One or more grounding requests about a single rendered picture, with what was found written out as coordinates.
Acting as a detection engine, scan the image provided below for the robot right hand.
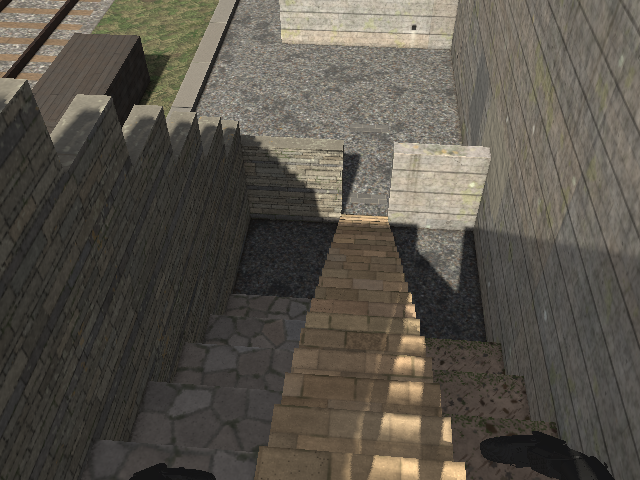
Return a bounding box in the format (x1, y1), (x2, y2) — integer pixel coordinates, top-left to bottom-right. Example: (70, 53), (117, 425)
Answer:
(480, 431), (615, 480)

